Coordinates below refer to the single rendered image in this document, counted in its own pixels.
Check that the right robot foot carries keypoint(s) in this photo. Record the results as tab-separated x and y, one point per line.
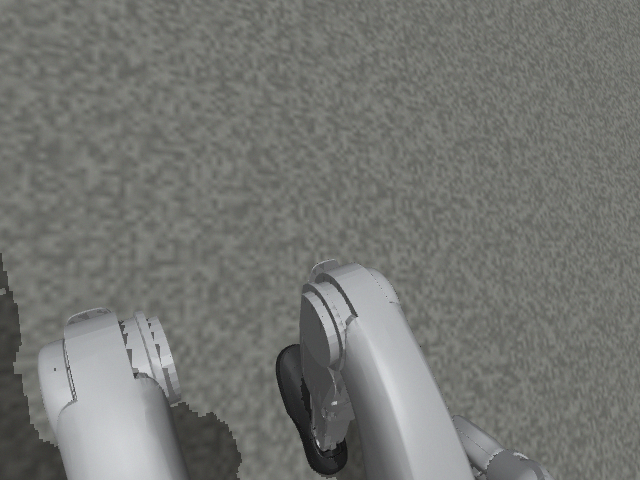
296	398

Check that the right robot arm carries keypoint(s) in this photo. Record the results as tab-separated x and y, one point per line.
513	465

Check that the right robot hand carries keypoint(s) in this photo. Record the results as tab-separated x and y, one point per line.
480	447

